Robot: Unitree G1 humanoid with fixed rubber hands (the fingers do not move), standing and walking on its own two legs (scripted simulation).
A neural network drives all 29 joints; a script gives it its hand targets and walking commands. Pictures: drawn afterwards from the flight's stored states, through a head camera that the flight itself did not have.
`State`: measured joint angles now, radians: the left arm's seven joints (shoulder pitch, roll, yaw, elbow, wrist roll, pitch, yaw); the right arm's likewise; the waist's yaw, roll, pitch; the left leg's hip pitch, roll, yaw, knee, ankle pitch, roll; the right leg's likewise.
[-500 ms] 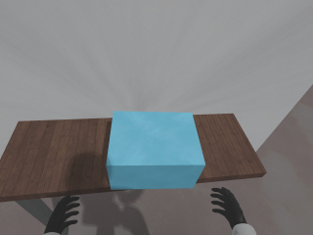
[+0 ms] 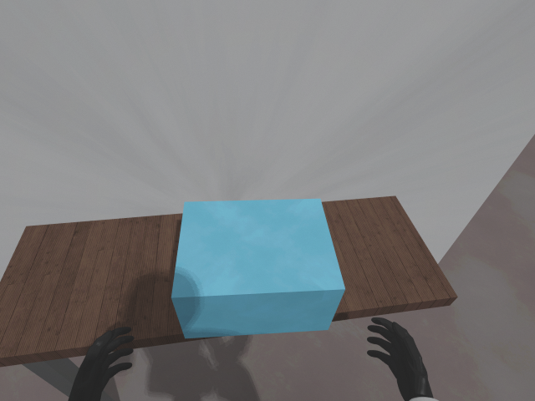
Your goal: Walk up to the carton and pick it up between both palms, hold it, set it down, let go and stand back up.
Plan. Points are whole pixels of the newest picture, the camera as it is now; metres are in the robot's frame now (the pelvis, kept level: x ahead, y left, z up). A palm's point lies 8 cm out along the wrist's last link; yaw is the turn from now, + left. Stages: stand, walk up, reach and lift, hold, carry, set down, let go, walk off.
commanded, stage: reach and lift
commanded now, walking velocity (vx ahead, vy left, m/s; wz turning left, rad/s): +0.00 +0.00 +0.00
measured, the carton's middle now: (255, 265) +0.38 +0.03 -0.04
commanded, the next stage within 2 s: none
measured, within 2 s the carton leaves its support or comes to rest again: neither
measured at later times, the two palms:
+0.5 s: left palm (101, 327) +0.23 +0.25 +0.01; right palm (399, 326) +0.24 -0.19 +0.01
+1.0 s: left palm (109, 260) +0.31 +0.25 +0.06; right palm (395, 266) +0.32 -0.19 +0.05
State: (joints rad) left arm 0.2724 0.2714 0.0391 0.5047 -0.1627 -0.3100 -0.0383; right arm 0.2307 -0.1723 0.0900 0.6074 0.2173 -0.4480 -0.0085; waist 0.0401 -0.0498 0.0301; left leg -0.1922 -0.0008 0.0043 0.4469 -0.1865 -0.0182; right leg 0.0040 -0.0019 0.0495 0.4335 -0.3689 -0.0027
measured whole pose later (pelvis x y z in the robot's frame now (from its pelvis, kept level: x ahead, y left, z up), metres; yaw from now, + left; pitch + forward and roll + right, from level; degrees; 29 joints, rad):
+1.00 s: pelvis -0.01 +0.00 +0.01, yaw -2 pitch +0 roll +0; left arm -0.27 0.30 0.14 0.49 -0.17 0.06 -0.05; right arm -0.29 -0.25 0.12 0.57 0.34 -0.09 -0.11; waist 0.04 -0.04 0.01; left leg -0.25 0.02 0.03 0.37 -0.13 -0.02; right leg -0.07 0.01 0.08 0.37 -0.30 0.00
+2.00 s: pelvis -0.02 +0.01 -0.01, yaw -2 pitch +17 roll -2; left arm -0.68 0.33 0.04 1.12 -0.22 -0.23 -0.03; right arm -0.74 -0.26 0.20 1.14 0.46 -0.21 -0.07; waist 0.04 -0.03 -0.19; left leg -0.67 0.05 0.00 0.52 -0.14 -0.01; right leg -0.48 0.04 0.06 0.50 -0.31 0.01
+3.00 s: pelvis -0.03 +0.02 -0.04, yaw -3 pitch +24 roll -2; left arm -0.79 0.18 0.10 1.31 -0.13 -0.47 0.07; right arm -0.86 -0.19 0.08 1.32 0.31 -0.40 -0.07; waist 0.05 -0.01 -0.25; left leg -0.95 0.05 0.01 0.73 -0.20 0.00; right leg -0.78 0.05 0.07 0.75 -0.39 0.03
